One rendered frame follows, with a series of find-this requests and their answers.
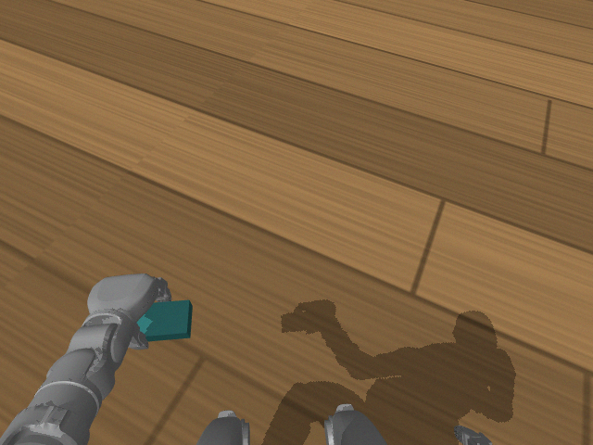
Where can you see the right robot hand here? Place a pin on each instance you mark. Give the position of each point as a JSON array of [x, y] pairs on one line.
[[469, 437]]

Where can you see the small box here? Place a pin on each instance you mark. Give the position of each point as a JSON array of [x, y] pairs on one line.
[[167, 320]]

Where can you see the left robot hand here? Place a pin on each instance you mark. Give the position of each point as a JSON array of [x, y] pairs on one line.
[[131, 294]]

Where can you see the left robot arm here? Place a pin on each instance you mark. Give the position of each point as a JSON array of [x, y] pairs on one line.
[[66, 404]]

